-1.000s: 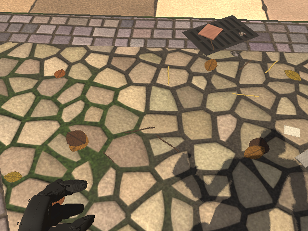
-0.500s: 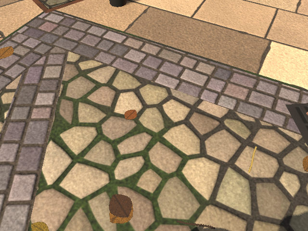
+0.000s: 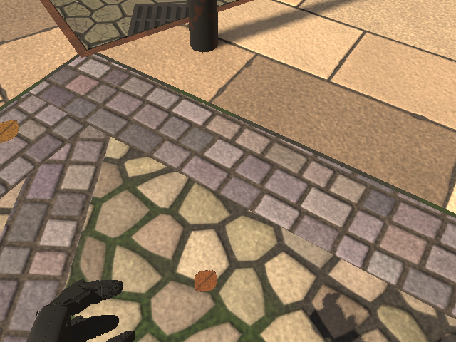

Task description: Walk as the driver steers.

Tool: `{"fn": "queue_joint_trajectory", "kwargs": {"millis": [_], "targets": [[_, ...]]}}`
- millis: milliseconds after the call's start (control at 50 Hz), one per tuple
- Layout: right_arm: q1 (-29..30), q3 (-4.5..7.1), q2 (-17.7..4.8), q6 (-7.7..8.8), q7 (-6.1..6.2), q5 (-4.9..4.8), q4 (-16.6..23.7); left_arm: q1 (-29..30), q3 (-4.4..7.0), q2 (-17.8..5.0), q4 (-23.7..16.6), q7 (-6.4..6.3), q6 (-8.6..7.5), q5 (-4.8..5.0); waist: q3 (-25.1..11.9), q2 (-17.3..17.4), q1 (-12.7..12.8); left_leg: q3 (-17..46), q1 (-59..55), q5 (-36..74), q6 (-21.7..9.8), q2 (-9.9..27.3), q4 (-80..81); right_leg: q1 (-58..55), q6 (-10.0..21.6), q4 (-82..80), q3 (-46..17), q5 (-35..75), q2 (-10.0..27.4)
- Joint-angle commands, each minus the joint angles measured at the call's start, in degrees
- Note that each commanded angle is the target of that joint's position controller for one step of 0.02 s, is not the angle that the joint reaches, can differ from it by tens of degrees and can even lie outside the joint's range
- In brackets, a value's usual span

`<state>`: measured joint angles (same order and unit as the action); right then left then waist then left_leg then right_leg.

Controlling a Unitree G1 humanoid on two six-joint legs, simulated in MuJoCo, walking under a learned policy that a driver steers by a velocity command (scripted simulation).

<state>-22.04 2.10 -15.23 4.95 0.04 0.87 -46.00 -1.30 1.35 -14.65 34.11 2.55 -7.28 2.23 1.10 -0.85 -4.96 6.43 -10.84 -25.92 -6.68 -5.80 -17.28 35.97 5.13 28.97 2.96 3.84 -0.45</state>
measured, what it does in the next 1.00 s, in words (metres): walks ahead, turning right: right foot, then left foot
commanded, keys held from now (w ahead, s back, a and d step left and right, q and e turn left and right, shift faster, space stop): w+e+shift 0.60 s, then w+q+shift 0.24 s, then w+e+shift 0.16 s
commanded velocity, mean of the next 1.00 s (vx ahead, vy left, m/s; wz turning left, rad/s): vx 1.00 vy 0.00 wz -0.53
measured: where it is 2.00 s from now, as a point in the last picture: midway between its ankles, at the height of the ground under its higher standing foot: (418, 94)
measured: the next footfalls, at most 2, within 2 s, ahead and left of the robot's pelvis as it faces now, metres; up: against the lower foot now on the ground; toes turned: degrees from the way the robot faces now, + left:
right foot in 0.04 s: +0.25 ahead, -0.09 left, +0.00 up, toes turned -2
left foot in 0.46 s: +0.71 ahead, -0.01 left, +0.00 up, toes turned -31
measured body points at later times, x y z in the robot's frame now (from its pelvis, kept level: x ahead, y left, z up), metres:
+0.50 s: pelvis +0.49 -0.07 -0.01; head +0.52 -0.09 +0.44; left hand +0.56 +0.19 -0.13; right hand +0.69 -0.37 -0.02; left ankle +0.67 +0.00 -0.72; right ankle +0.23 -0.08 -0.67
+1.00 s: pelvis +0.85 -0.33 +0.00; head +0.86 -0.35 +0.45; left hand +1.13 -0.21 -0.08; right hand +0.72 -0.57 -0.12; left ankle +0.78 -0.08 -0.60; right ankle +0.85 -0.46 -0.71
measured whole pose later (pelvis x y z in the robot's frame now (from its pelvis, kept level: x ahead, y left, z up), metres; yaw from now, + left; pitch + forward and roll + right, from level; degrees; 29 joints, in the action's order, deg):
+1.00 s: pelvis +0.85 -0.33 +0.00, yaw -34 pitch +1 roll +0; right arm -23.2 1.3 -16.0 6.7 -0.3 -1.9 -47.1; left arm -9.6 1.5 -15.7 38.6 2.1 -4.8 0.6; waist 1.2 0.5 -1.5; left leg 4.4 14.0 -22.8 -1.6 2.6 -71.0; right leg 27.1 2.3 37.8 -1.0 -11.7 -1.4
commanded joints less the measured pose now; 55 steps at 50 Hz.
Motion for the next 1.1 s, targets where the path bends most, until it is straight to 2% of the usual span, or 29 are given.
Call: {"fn": "queue_joint_trajectory", "kwargs": {"millis": [20,40,60,80,100,120,140,200,300,400,440,460,480,500,520,540,560,580,660,740,800,860,900,920,940,960,1000,1040,1100], "targets": [[5.3,2.79,-11.3,-0.88,0.54,2.60,3.1,-19.1,4.84,-11.6,0.5,-0.12,0.23,1.11,-11.8,9.8,15.1,-4.0,5.2,88.8,0.2,14.5,-29.3,-25.7,4.4,2.7,1.4,-2.5,-2.7],[9.2,2.26,-9.4,-0.54,0.95,3.36,5.5,-32.2,4.85,-13.2,4.2,-0.71,1.43,0.04,-18.0,-0.3,19.6,-4.9,22.5,61.3,1.1,10.4,-52.5,-46.6,6.4,7.6,-9.2,-8.4,3.2],[-1.2,-0.03,-1.1,1.26,-0.38,-0.20,6.8,-31.3,5.17,-15.4,5.5,0.06,0.56,-1.18,-21.8,-26.9,9.7,-0.1,51.0,-0.5,7.0,-2.0,-72.0,-65.9,19.8,-4.5,-47.2,-30.3,15.8],[1.4,-0.22,-6.1,3.47,-1.28,-2.26,7.4,-28.9,4.67,-9.5,4.4,-0.61,1.01,-1.82,-20.1,-16.5,12.6,4.6,58.7,2.7,4.1,1.6,-71.5,-66.9,18.0,-13.1,-55.9,-45.7,15.5],[9.1,-0.04,-7.9,4.59,-1.68,-3.29,9.2,-26.7,4.05,-7.4,3.6,-0.99,1.10,-2.86,-12.3,-7.8,12.8,4.9,60.1,5.8,3.0,4.4,-68.0,-59.0,15.0,-13.4,-48.8,-39.9,14.5],[13.3,-0.45,-6.7,5.31,-1.53,-1.85,10.6,-24.3,4.00,-7.5,3.6,-0.35,0.89,-2.79,-6.3,3.9,10.0,3.4,56.8,7.7,2.2,5.5,-62.1,-48.2,13.3,-14.7,-43.8,-31.0,11.8],[15.2,-0.24,-5.8,5.59,-1.16,-0.19,11.0,-21.9,3.71,-7.1,3.5,0.04,0.60,-2.28,-3.0,7.7,7.6,3.0,54.3,8.6,2.4,6.7,-56.3,-41.0,13.0,-15.4,-38.8,-23.7,9.1],[12.5,-0.09,-4.9,4.38,-0.62,0.60,11.6,-20.0,3.16,-6.1,4.0,-0.22,0.95,-0.75,0.7,2.0,2.9,1.4,51.2,9.5,5.3,8.3,-48.1,-30.6,13.5,-17.2,-31.8,-12.6,4.6],[28.0,-1.18,-1.3,4.47,-0.55,1.17,17.7,-23.5,3.46,-7.1,6.6,-2.40,1.78,-0.18,5.4,-0.7,8.3,-4.5,37.9,30.5,8.8,4.7,-21.0,-11.7,8.9,-18.6,-24.2,-3.8,-1.2],[31.7,1.62,-5.6,4.73,0.06,-2.11,20.5,-27.6,3.71,-6.1,10.4,-2.81,2.30,0.95,2.4,-4.2,9.2,-1.2,28.3,33.6,8.2,2.2,-7.7,-23.1,4.6,-12.4,-29.3,0.0,0.3],[23.4,3.81,-9.4,5.27,0.68,-2.67,19.9,-25.1,4.57,-8.2,10.2,-2.90,3.10,0.15,-4.4,-6.3,3.0,-2.2,18.4,29.0,6.3,2.1,-7.3,-28.3,2.2,1.4,-28.6,19.1,-0.1],[8.6,4.52,-10.7,4.73,1.32,-3.15,17.4,-20.7,4.48,-8.7,8.0,-2.70,3.67,-1.62,-14.6,-7.8,-4.7,1.4,2.1,24.5,3.7,8.2,-13.1,-23.4,0.9,16.3,-27.2,20.3,0.0],[-5.7,5.07,-14.4,3.54,2.00,-3.20,15.0,-21.2,2.60,-2.7,5.8,-2.50,3.63,-4.34,-25.5,2.6,-7.0,13.0,-16.6,16.1,1.7,19.6,-18.5,-12.6,0.3,36.4,-21.7,-10.1,-4.0],[-4.8,4.99,-16.2,3.81,0.19,-1.56,12.3,-32.1,0.25,0.9,3.5,-2.21,3.14,1.10,-35.1,33.6,0.6,48.7,-28.8,-7.4,-9.9,34.7,-6.2,5.7,-1.3,54.0,-17.4,-36.3,-5.6],[-1.8,4.13,-8.1,3.10,0.30,-1.02,14.6,-27.8,1.02,-4.8,5.6,-3.14,3.81,2.40,-25.5,22.6,-2.6,46.3,-22.5,-22.3,-7.1,29.4,-1.8,12.2,-1.3,56.8,-15.5,-30.7,0.6],[0.8,3.38,-5.2,2.36,0.79,-1.04,13.7,-19.6,1.76,-7.8,4.2,-3.04,4.05,1.01,-15.0,13.6,-3.8,33.5,-13.3,-13.7,-3.8,26.2,-1.4,14.5,-1.3,55.6,-12.3,-26.2,1.7],[2.1,3.25,-5.8,1.92,0.65,-0.26,12.2,-14.7,1.83,-7.0,3.0,-2.82,4.22,-0.31,-7.7,2.2,-2.6,25.7,-3.2,0.3,-2.8,24.4,-0.3,12.7,-1.5,54.3,-10.4,-24.4,3.6],[3.6,3.21,-5.7,1.89,0.54,0.44,10.8,-11.8,2.00,-6.0,1.6,-2.43,4.11,-1.29,-3.2,-0.1,-0.7,20.2,4.5,8.5,-3.0,22.9,0.7,11.1,-1.3,51.5,-10.2,-22.6,5.8],[5.2,1.70,-1.9,2.65,-1.31,-1.34,5.5,-12.0,0.21,0.5,-0.5,-1.45,5.13,0.48,2.7,3.9,5.5,10.4,19.6,13.9,-4.7,20.3,6.8,7.8,-1.0,45.2,-11.4,-24.5,9.0],[6.0,3.04,-8.1,2.78,-0.86,-2.36,4.6,-3.6,-0.45,-2.7,-3.0,-0.26,3.17,-2.20,7.5,-0.1,7.0,2.6,25.6,19.3,-5.1,17.0,11.9,5.5,-2.2,24.1,-7.9,-7.1,9.3],[0.8,3.78,-11.9,2.86,-0.74,-3.14,3.5,2.9,-0.36,-4.1,-4.2,1.08,1.36,-1.83,7.4,-0.5,4.4,0.5,28.1,21.3,-4.4,17.6,15.4,-9.2,-3.4,11.9,-5.0,0.7,5.3],[-2.5,3.53,-14.2,1.39,-0.61,-2.31,1.6,-1.0,2.18,-9.5,-3.7,0.44,1.07,-1.07,1.0,4.6,7.9,-2.1,13.9,46.7,-1.6,18.6,3.5,-15.3,-1.9,5.8,-1.6,-6.8,0.7],[-3.1,2.77,-13.6,0.51,0.04,-1.10,1.1,-20.0,4.74,-13.6,0.9,-1.13,2.49,-1.23,-10.2,8.5,18.2,-7.2,23.8,61.4,2.2,15.6,-24.9,-41.6,1.4,9.9,0.9,-11.1,-0.1],[-9.3,0.22,-4.1,1.42,0.09,-0.74,3.3,-27.7,6.06,-21.0,2.9,-1.68,2.62,-2.86,-20.8,-7.6,14.8,-6.5,42.8,28.4,5.5,8.3,-52.8,-62.4,9.5,6.7,-26.8,-23.9,15.2],[-12.5,-1.08,-1.6,3.10,-0.30,-2.04,3.0,-31.5,5.75,-20.0,4.8,-0.83,2.53,-1.50,-31.7,-17.7,13.3,1.1,50.8,-1.4,4.8,3.2,-64.3,-67.3,14.7,-9.6,-55.1,-43.9,19.4],[-4.2,0.36,-6.3,3.82,-0.28,-4.07,4.8,-28.9,4.42,-14.6,5.4,-0.76,2.45,-0.93,-19.8,-12.6,13.3,0.9,59.5,0.4,3.8,6.9,-67.2,-61.8,12.5,-14.1,-53.7,-44.4,18.3],[7.0,-0.40,-5.9,4.87,-0.08,-2.41,8.0,-21.8,3.57,-10.9,5.0,-0.73,2.30,-2.05,-5.8,-1.3,10.7,-0.8,59.5,5.7,3.8,10.4,-60.2,-43.1,11.5,-12.9,-38.7,-27.6,13.8],[5.2,-0.15,-4.9,4.06,-0.65,-1.07,7.9,-16.8,2.65,-6.9,4.6,-1.01,2.43,-3.21,-3.1,-3.3,4.6,0.4,50.8,6.8,4.8,12.6,-52.6,-29.8,12.0,-15.2,-32.7,-23.6,10.2],[9.8,-0.83,-4.1,3.14,-1.03,-0.33,9.8,-15.3,2.75,-6.4,5.0,-2.24,2.07,-1.26,3.1,-3.0,2.4,0.0,47.7,9.3,7.2,13.9,-40.0,-17.6,12.7,-19.1,-28.3,-22.6,9.9]]}}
